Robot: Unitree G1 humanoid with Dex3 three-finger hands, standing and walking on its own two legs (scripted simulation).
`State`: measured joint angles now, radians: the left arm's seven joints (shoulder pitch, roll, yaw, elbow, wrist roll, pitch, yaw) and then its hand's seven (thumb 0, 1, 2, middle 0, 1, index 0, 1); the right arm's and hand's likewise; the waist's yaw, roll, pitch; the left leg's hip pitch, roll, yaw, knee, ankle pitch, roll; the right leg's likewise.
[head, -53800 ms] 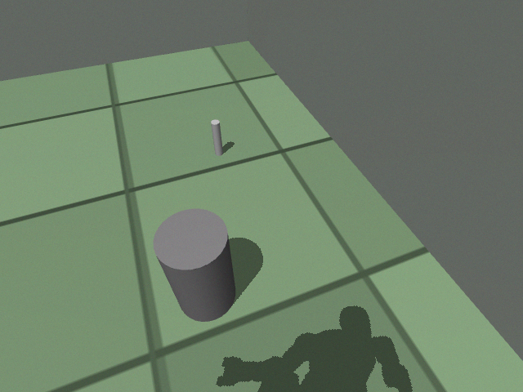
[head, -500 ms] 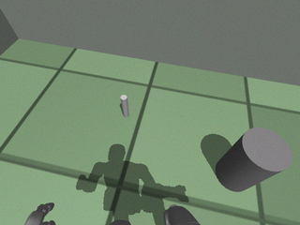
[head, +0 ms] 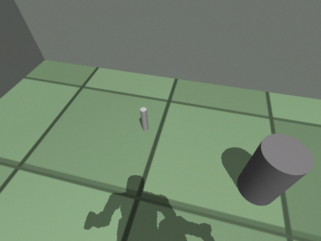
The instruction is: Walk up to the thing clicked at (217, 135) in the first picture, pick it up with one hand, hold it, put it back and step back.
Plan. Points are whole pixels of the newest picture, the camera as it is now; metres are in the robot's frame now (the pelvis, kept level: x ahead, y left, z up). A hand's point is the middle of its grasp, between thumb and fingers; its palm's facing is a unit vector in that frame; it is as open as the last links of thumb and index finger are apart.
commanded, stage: step back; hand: left
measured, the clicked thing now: (144, 119) +1.05 +0.22 -0.65
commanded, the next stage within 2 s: stand in 0.94 s
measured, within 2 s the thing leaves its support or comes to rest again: neither
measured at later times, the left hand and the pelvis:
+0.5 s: hand out of the picture +0.12 +0.26 -0.15, palm faces +0.03 -0.93 -0.36, open 7.4 cm; pelvis +0.04 +0.00 +0.00, yaw +0 degrees
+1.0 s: hand out of the picture +0.15 +0.26 -0.13, palm faces -0.01 -0.94 -0.35, open 7.4 cm; pelvis +0.05 +0.00 +0.02, yaw -2 degrees
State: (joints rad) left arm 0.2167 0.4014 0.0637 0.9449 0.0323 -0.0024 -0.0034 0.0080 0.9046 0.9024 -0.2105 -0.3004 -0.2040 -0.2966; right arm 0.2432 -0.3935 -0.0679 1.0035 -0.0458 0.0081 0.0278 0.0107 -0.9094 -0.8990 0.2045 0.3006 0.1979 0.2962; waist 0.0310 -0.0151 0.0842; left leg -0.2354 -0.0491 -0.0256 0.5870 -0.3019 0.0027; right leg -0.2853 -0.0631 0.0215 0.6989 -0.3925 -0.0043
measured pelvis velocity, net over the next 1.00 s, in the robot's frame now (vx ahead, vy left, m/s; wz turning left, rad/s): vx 0.05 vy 0.00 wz -0.03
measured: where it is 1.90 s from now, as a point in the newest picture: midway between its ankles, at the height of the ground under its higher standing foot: outside the picture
